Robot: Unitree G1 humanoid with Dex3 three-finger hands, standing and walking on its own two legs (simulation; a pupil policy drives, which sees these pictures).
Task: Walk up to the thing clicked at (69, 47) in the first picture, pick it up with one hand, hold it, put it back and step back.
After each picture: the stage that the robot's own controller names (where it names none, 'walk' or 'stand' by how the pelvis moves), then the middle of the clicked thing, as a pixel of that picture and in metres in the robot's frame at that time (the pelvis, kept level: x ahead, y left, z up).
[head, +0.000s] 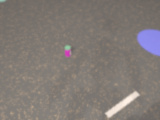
stand; (67, 51) +1.26 +0.13 -0.72
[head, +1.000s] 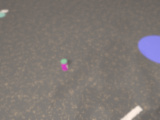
walk; (64, 64) +1.13 +0.25 -0.71
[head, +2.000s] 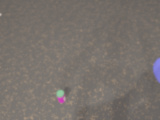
walk; (61, 96) +0.67 +0.25 -0.71
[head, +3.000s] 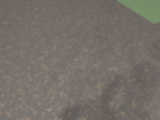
stand; out of the picture +0.43 +0.11 -0.70
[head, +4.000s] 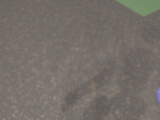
stand; out of the picture +0.38 +0.14 -0.72
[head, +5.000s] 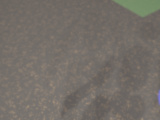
stand; out of the picture +0.34 +0.15 -0.72
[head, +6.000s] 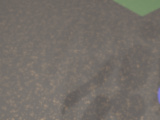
stand; out of the picture +0.35 +0.15 -0.73
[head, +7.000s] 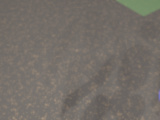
stand; out of the picture +0.35 +0.14 -0.73
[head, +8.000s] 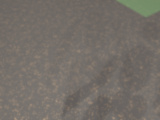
stand; out of the picture +0.35 +0.13 -0.73
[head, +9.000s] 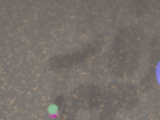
go down; (53, 111) +0.39 +0.13 -0.64
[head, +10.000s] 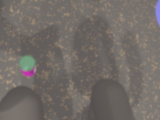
go down; (28, 66) +0.45 +0.17 -0.30
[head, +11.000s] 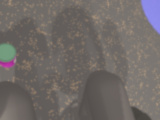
close in; (6, 56) +0.44 +0.19 -0.27
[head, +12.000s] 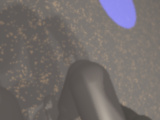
close; out of the picture +0.44 +0.22 -0.23
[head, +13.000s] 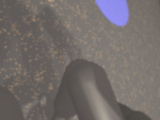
lift; out of the picture +0.42 +0.22 -0.24
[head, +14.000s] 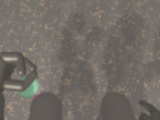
lift; (30, 87) +0.32 +0.19 -0.12
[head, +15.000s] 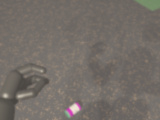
hold; (72, 110) +0.55 +0.04 -0.70
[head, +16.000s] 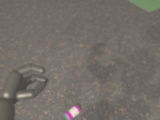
hold; (72, 113) +0.54 +0.06 -0.71
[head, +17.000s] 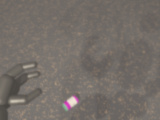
crouch; (70, 103) +0.55 +0.06 -0.68
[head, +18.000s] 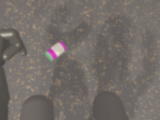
crouch; (55, 51) +0.61 +0.08 -0.43
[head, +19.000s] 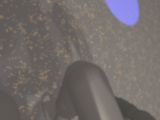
lower; out of the picture +0.60 +0.19 -0.28
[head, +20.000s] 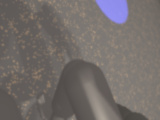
lower; out of the picture +0.60 +0.21 -0.27
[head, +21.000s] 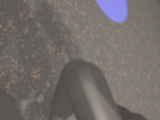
lower; out of the picture +0.59 +0.21 -0.27
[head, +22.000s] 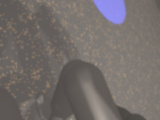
lower; out of the picture +0.60 +0.20 -0.27
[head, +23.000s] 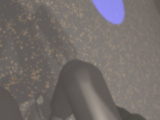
loosen; out of the picture +0.59 +0.20 -0.27
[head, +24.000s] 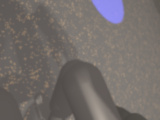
withdraw; out of the picture +0.59 +0.20 -0.27
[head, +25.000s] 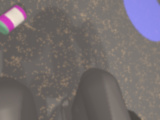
stand; (10, 19) +0.59 +0.17 -0.29
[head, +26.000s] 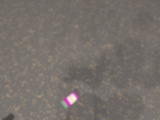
stand; (69, 100) +0.53 +0.03 -0.64
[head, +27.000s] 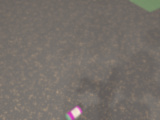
stand; (73, 113) +0.53 +0.04 -0.69
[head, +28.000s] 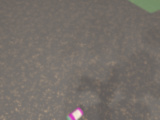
stand; (74, 115) +0.52 +0.03 -0.69
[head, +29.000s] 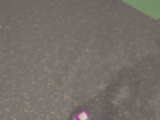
stand; (80, 117) +0.55 +0.02 -0.75
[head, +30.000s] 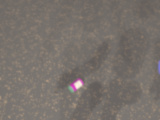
walk; (75, 85) +0.61 -0.01 -0.73
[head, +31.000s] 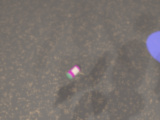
walk; (73, 72) +0.81 +0.09 -0.72
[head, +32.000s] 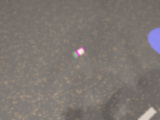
walk; (78, 52) +1.11 +0.06 -0.72
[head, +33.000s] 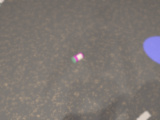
stand; (77, 57) +1.15 +0.04 -0.74
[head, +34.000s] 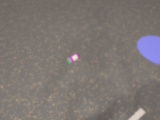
stand; (72, 58) +1.17 +0.08 -0.75
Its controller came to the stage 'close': yes
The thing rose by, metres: 0.30
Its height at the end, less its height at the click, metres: -0.02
